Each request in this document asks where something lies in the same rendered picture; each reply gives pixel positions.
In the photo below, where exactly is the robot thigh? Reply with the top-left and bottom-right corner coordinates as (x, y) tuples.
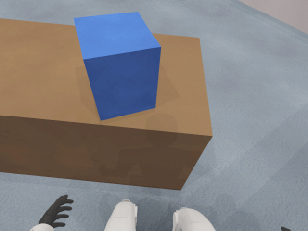
(173, 208), (216, 231)
(104, 201), (138, 231)

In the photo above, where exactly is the pedestal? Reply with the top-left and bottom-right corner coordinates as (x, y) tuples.
(0, 18), (213, 191)

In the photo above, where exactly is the left robot thigh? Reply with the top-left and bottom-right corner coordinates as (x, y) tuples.
(104, 201), (138, 231)

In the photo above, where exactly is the right robot thigh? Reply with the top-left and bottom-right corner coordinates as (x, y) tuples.
(173, 208), (216, 231)

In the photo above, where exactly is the carton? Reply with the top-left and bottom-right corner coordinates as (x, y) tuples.
(74, 12), (161, 121)

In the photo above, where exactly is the robot left hand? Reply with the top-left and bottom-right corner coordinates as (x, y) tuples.
(38, 195), (74, 228)

